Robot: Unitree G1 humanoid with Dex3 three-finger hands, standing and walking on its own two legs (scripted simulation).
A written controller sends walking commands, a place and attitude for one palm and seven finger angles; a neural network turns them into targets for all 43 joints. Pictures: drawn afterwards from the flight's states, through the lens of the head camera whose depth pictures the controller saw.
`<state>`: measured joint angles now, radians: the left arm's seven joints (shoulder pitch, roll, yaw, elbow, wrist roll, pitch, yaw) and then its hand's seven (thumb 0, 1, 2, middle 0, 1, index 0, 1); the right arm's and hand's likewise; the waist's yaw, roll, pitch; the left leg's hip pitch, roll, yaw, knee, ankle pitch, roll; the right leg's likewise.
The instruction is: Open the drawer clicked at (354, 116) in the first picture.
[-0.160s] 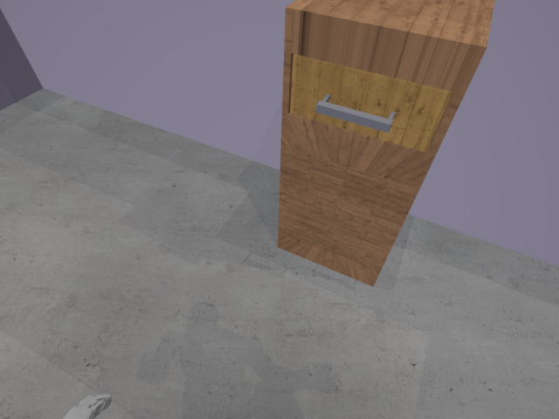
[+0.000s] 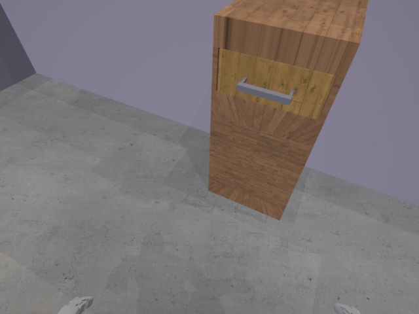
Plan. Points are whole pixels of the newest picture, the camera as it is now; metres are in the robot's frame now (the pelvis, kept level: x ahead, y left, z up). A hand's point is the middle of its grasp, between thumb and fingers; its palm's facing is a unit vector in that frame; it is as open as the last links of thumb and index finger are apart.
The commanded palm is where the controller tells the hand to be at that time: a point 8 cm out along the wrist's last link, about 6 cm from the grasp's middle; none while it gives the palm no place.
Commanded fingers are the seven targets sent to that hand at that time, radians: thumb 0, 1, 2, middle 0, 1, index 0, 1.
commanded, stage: stand and wait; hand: left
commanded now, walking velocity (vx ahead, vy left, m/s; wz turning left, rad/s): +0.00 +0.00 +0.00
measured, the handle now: (265, 89) +0.81 -0.14 +0.01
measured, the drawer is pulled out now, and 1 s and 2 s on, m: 0.00 0.00 0.00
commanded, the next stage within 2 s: look at it before walking up in 0.78 s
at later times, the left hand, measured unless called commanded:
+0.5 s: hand out of the picture +0.05 +0.23 -0.15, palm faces -0.02 -0.94 -0.34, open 7.4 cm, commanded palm none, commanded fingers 0.00 0.90 0.90 -0.20 -0.30 -0.20 -0.30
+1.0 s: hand out of the picture +0.06 +0.22 -0.15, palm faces -0.03 -0.94 -0.33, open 7.4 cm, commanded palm none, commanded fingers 0.00 0.90 0.90 -0.20 -0.30 -0.20 -0.30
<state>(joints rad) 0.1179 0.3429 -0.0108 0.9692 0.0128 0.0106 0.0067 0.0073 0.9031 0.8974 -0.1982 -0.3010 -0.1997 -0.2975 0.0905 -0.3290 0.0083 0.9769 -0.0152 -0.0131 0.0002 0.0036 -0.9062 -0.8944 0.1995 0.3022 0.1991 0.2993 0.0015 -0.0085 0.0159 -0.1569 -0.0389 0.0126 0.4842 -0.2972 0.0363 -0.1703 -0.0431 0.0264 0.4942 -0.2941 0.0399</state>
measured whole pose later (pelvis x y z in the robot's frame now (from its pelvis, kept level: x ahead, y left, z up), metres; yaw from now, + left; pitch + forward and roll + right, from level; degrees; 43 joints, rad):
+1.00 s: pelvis -0.02 -0.02 +0.01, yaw +0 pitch -2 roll +0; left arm 0.13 0.34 0.00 1.08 0.01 -0.01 0.00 0.01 0.90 0.90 -0.20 -0.30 -0.20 -0.30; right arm 0.12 -0.34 0.01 1.11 -0.01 -0.01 0.00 0.00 -0.91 -0.89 0.20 0.30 0.20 0.30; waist 0.00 -0.01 0.04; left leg -0.14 0.00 0.00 0.38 -0.21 0.00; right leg -0.15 -0.01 0.01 0.39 -0.21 0.01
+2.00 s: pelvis -0.03 -0.06 -0.01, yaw -12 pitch -1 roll +2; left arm 0.26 0.18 0.04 0.95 0.02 0.03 0.01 0.01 0.90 0.90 -0.20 -0.30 -0.20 -0.30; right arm 0.17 -0.24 -0.05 1.01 -0.01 0.06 -0.02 0.00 -0.91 -0.89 0.20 0.30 0.20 0.30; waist 0.02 0.04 0.10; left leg -0.42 0.04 0.02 1.06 -0.44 -0.04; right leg -0.30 0.04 -0.02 0.61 -0.30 -0.08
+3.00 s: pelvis +0.05 -0.07 -0.01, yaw -24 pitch +1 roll +0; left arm 0.15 0.15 0.05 1.01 0.03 -0.03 -0.02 0.01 0.91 0.90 -0.19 -0.30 -0.19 -0.30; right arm 0.56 -0.10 -0.02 1.18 -0.02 -0.05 -0.02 0.00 -0.91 -0.89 0.20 0.30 0.20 0.30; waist -0.08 0.00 0.05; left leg -0.05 0.04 0.09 0.48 -0.42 -0.01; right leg -0.34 -0.05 -0.11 0.53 -0.20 -0.02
